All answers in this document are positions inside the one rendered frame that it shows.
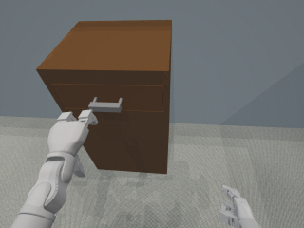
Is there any drawer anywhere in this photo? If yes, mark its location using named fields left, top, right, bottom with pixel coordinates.
left=51, top=83, right=163, bottom=111

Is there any left robot forearm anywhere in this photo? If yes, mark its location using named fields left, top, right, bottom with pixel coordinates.
left=10, top=151, right=76, bottom=228

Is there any robot left hand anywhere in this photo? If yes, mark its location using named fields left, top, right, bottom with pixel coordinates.
left=47, top=109, right=98, bottom=178

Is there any cabinet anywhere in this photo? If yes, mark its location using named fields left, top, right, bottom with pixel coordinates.
left=36, top=20, right=172, bottom=175

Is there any robot right hand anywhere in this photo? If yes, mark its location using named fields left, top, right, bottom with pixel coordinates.
left=218, top=185, right=255, bottom=228

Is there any right robot forearm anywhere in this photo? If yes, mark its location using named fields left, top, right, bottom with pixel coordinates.
left=237, top=218, right=261, bottom=228

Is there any handle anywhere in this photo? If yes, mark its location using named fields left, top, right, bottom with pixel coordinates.
left=88, top=97, right=123, bottom=113

